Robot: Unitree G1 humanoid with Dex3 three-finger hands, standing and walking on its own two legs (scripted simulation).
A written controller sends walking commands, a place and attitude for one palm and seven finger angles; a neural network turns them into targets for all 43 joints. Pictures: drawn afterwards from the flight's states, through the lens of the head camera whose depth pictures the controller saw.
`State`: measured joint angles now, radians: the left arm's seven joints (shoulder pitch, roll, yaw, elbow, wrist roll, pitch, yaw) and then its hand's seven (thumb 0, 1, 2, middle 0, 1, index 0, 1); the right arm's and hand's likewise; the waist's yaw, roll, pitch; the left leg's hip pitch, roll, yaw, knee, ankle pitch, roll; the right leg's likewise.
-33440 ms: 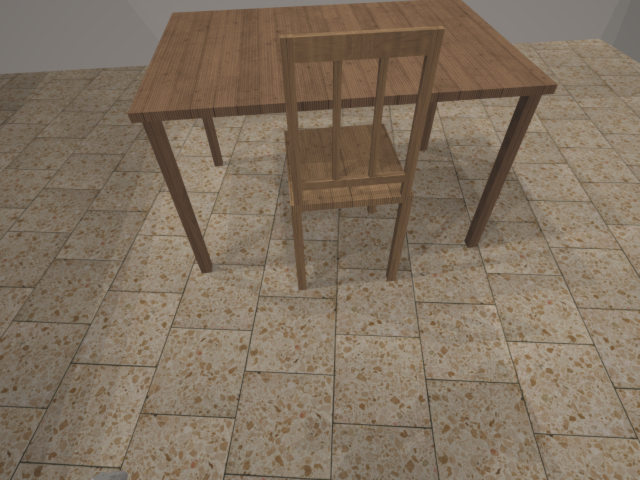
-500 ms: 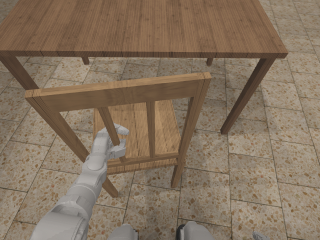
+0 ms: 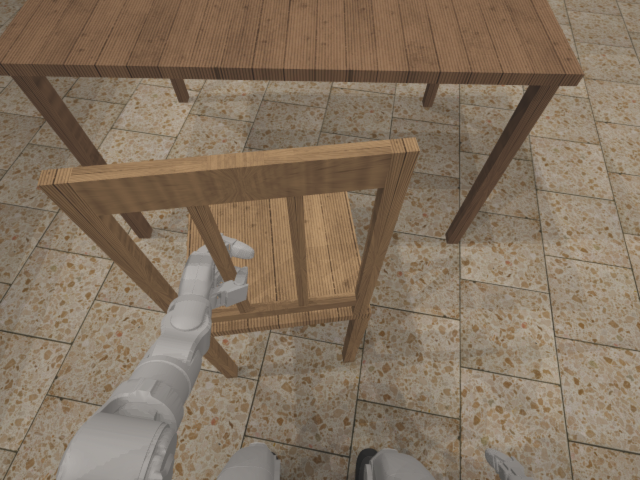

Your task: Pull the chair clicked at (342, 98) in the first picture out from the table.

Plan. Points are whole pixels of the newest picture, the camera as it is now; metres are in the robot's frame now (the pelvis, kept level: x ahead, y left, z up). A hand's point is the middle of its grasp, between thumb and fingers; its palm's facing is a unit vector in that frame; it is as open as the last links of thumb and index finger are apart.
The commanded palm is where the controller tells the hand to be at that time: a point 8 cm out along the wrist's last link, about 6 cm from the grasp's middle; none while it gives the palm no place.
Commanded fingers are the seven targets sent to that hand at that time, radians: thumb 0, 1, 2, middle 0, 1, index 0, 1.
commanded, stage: step backward, pulling the chair out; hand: left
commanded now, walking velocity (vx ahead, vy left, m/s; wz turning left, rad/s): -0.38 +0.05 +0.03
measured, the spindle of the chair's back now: (226, 268) +0.38 +0.16 -0.06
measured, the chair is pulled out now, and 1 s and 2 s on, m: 0.32 0.57 0.67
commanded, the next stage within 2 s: stop walking, hand still on the chair in 0.84 s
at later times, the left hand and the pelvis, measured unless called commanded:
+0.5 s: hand (229, 359) +0.26 +0.13 -0.06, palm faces +0.02 -0.98 -0.21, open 5.2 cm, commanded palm +0.24 +0.18 -0.05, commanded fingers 0.00 0.90 0.90 -0.50 -1.45 -0.50 -1.45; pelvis -0.11 -0.01 +0.00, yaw -1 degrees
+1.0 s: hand out of the picture +0.12 +0.15 -0.06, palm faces +0.06 -0.98 -0.20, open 5.2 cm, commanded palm +0.10 +0.19 -0.04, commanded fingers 0.00 0.90 0.90 -0.50 -1.45 -0.50 -1.45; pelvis -0.24 -0.01 -0.01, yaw -2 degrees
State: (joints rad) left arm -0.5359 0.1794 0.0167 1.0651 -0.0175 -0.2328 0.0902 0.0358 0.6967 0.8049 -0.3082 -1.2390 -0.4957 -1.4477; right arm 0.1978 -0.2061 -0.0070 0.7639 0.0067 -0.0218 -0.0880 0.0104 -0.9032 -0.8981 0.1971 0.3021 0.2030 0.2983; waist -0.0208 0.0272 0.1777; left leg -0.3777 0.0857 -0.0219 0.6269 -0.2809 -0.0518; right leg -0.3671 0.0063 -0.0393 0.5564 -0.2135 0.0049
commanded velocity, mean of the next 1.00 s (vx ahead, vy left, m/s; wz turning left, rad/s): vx -0.29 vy -0.03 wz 0.03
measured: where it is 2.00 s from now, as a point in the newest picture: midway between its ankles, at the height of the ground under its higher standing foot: outside the picture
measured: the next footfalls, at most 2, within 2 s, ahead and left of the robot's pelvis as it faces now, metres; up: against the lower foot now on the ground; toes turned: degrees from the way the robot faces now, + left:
right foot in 0.36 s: -0.03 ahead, -0.13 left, +0.00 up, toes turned -3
left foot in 0.64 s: -0.12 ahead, +0.14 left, +0.00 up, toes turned -4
